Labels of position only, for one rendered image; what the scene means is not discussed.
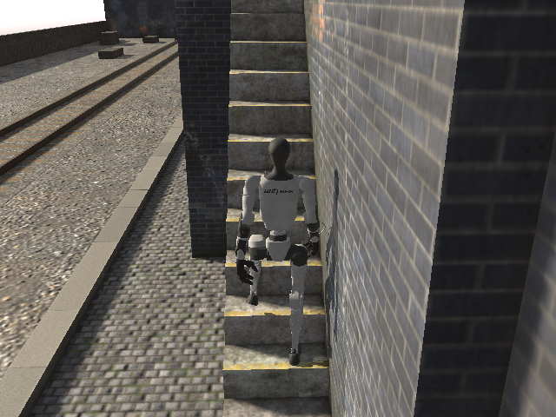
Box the stairs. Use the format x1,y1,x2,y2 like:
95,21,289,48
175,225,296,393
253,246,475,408
222,0,332,417

